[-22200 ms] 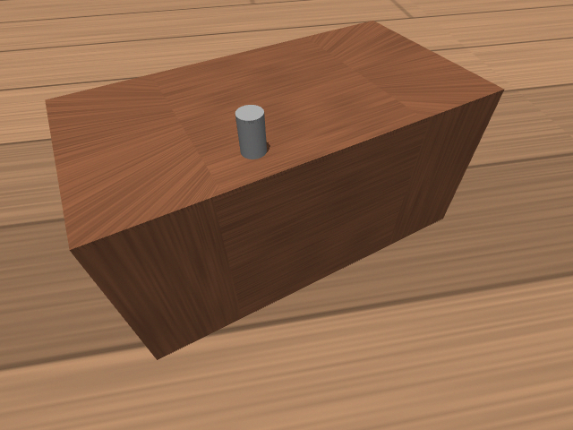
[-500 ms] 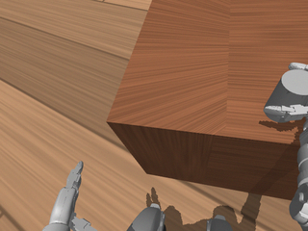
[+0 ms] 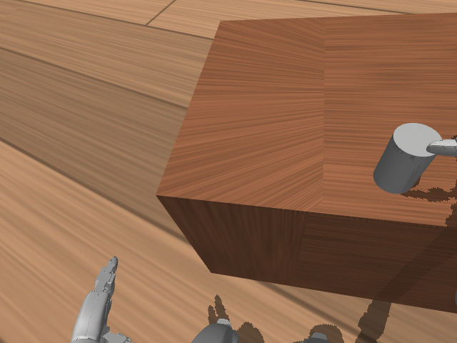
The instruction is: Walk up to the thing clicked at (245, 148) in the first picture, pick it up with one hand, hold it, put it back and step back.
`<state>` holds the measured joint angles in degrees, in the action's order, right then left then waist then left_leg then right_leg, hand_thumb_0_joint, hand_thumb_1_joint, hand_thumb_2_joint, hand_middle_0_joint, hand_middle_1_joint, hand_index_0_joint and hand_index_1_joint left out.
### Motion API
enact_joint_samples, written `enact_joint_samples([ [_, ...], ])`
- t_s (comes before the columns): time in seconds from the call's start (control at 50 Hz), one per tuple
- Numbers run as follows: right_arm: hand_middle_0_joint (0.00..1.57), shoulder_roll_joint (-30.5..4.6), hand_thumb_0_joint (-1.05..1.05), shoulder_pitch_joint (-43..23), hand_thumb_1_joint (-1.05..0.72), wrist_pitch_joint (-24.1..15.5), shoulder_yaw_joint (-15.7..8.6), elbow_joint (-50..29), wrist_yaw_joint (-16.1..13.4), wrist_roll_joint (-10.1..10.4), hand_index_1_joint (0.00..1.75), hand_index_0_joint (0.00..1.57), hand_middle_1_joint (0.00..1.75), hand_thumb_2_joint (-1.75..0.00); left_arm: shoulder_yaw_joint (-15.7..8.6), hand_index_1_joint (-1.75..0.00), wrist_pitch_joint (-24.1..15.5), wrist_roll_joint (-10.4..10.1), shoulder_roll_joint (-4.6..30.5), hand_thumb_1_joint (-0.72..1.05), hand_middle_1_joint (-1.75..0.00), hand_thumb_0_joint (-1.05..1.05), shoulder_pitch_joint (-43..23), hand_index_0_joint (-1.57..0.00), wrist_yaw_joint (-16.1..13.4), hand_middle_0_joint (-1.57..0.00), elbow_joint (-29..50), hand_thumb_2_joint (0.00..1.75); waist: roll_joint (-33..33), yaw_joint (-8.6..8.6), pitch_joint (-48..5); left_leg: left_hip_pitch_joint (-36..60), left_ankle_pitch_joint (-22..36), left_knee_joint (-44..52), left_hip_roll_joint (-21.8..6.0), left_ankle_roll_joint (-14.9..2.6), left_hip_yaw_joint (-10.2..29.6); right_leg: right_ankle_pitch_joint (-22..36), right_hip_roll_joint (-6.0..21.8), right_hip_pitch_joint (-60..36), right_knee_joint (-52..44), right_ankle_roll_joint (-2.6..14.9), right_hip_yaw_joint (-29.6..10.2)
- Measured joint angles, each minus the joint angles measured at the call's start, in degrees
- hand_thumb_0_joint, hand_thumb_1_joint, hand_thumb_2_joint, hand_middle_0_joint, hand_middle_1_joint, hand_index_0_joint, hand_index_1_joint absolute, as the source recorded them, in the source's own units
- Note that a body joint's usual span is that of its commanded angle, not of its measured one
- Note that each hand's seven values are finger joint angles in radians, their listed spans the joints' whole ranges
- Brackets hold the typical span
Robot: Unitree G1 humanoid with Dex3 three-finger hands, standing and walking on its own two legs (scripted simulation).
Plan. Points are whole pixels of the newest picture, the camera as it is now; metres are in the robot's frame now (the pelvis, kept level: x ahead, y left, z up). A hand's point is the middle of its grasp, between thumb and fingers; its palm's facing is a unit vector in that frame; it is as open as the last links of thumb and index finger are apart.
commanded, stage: rise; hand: right
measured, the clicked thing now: (403, 160) +0.48 -0.22 +0.01
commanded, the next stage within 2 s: sink last in 0.18 s
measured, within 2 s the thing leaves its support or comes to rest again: neither
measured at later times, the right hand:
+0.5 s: hand out of the picture +0.45 -0.40 +0.13, palm faces +0.51 +0.81 -0.30, open 17.5 cm
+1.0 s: hand out of the picture +0.22 -0.26 +0.09, palm faces +0.34 +0.87 -0.37, open 17.6 cm
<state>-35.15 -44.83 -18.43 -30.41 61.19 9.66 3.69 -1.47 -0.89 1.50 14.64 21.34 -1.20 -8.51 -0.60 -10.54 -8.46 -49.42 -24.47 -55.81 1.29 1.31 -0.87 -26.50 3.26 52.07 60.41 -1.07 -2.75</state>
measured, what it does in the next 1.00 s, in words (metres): stands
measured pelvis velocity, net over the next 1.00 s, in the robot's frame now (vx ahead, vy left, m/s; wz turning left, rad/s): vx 0.04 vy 0.01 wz -0.03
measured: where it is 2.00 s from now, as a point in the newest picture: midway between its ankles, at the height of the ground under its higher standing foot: outside the picture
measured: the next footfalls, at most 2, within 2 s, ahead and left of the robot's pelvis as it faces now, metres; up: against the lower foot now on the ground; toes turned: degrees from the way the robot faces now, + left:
none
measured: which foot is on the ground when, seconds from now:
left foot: down 0.00-1.00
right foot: down 0.00-1.00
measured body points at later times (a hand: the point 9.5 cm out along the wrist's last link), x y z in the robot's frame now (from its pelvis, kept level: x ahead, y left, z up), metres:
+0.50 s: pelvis +0.02 -0.01 +0.04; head +0.10 -0.03 +0.48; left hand +0.16 +0.26 -0.01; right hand +0.42 -0.44 +0.15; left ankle +0.02 +0.14 -0.67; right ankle +0.02 -0.12 -0.67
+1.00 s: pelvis +0.04 +0.01 +0.05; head +0.05 +0.02 +0.50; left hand +0.20 +0.28 -0.01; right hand +0.20 -0.31 +0.11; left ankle +0.02 +0.14 -0.67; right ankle +0.02 -0.12 -0.67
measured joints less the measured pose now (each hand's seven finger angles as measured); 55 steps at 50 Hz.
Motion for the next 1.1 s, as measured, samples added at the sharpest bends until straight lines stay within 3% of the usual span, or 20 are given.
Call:
enact_joint_samples([
  [0.12,0.12,-4.7,-0.01,-4.6,0.47,3.7,0.8,5.6,4.1,1.3,0.11,0.12,0.11,-0.10,2.3,-0.04,-0.8,-1.1,-1.0,-0.51,-0.05,-0.01,-1.9,-0.06,-0.3,-0.06,-2.9,0.04,1.4,0.82,0.4,2.9,1.1,3.0,-0.5,0.25,-0.2,1.3,-0.5,-2.7,-3.0,0.32,-0.1],
  [0.14,0.11,-5.4,-0.01,-5.0,0.47,4.5,1.2,6.4,4.1,-0.2,0.10,0.11,0.10,-0.09,2.7,-0.04,-0.6,-1.3,-1.1,-0.51,-0.05,-0.01,-1.8,-0.06,-0.3,-0.07,-2.4,0.04,1.3,1.02,0.5,3.4,1.2,3.5,-0.6,0.27,0.0,1.5,-0.5,-3.3,-3.6,0.34,0.1],
  [0.24,0.08,-7.4,-0.01,-5.6,0.48,9.5,5.2,9.8,0.3,-4.4,0.07,0.08,0.07,-0.06,2.8,-0.05,-0.3,-2.2,-1.0,-0.51,-0.05,-0.01,-0.4,-0.06,0.8,-0.07,-0.7,0.05,1.0,2.00,1.3,6.0,2.3,6.5,-0.8,0.39,0.6,2.6,-0.8,-6.2,-7.0,0.49,0.8],
  [0.32,0.07,-8.5,-0.01,-3.3,0.50,13.0,2.6,8.2,-2.7,-7.1,0.06,0.08,0.06,-0.05,2.2,-0.05,1.3,-2.7,0.0,-0.51,-0.05,-0.01,0.4,-0.06,2.0,-0.07,-1.9,0.05,0.5,2.52,2.2,7.5,3.2,8.6,-0.8,0.47,1.1,3.3,-0.7,-7.9,-9.1,0.56,1.4],
  [0.4,0.07,-10.3,-0.01,-1.3,0.54,14.0,0.9,6.5,-6.2,-7.6,0.06,0.07,0.06,-0.05,1.3,-0.05,2.8,-3.2,1.3,-0.51,-0.05,-0.01,0.9,-0.06,1.9,-0.07,-4.3,0.06,0.2,3.50,2.9,9.5,3.7,10.7,-0.7,0.49,1.3,3.6,-0.5,-10.0,-10.9,0.56,1.7],
  [0.48,0.06,-10.3,-0.01,2.0,0.56,13.8,2.2,4.8,-8.9,-7.0,0.05,0.06,0.05,-0.05,1.3,-0.05,3.3,-3.4,1.7,-0.52,-0.05,-0.01,-0.2,-0.05,1.4,-0.06,-6.4,0.07,0.1,4.87,2.0,11.9,4.0,12.8,-0.7,0.55,1.4,3.6,-0.5,-12.2,-12.6,0.62,1.8],
  [0.58,0.06,-4.6,-0.01,13.8,0.56,15.3,5.2,-5.4,-9.5,-5.0,0.05,0.05,0.05,-0.05,1.4,-0.05,2.8,-3.6,0.7,-0.53,-0.04,-0.01,-0.6,-0.05,1.8,-0.06,-5.2,0.08,1.2,6.93,0.1,15.9,4.0,15.3,-0.8,0.49,1.4,3.4,-0.6,-16.0,-14.7,0.70,2.0],
  [0.7,0.06,6.2,-0.01,36.6,0.54,18.9,10.6,-32.7,-9.2,-1.2,0.05,0.05,0.05,-0.06,0.7,-0.05,3.7,-5.0,-1.2,-0.52,-0.05,-0.01,0.8,-0.05,2.6,-0.06,-5.6,0.08,2.3,9.63,-0.2,21.3,3.3,17.0,-1.3,0.62,1.4,3.0,-1.0,-21.6,-16.8,0.89,2.2],
  [0.78,0.06,11.9,-0.01,49.6,0.54,21.2,13.4,-48.9,-9.9,0.4,0.05,0.06,0.05,-0.06,-1.4,-0.05,5.7,-5.5,-1.6,-0.52,-0.05,-0.01,1.1,-0.05,2.0,-0.06,-8.5,0.08,2.6,10.97,1.1,23.9,3.0,17.4,-1.6,0.64,1.1,3.0,-1.3,-24.2,-17.6,0.80,1.9],
  [0.94,0.06,15.3,-0.01,65.9,0.57,20.4,14.7,-64.5,-13.0,1.3,0.05,0.06,0.05,-0.06,-6.4,-0.05,5.3,-4.7,0.6,-0.52,-0.04,-0.01,0.0,-0.05,-2.8,-0.06,-10.1,0.08,2.8,12.11,3.6,26.3,2.2,15.9,-1.9,0.13,0.7,3.4,-1.6,-27.3,-18.1,0.22,1.4],
  [1.1,0.05,18.8,-0.01,76.4,0.59,19.7,18.6,-72.2,-11.9,1.1,0.06,0.06,0.06,-0.05,-2.0,-0.05,3.2,-4.0,-2.7,-0.51,-0.04,-0.01,1.2,-0.04,-2.9,-0.05,-7.4,0.07,2.2,13.35,2.8,25.9,1.7,13.7,-2.2,-0.69,-0.2,4.5,-1.9,-27.5,-18.1,-0.62,0.6],
])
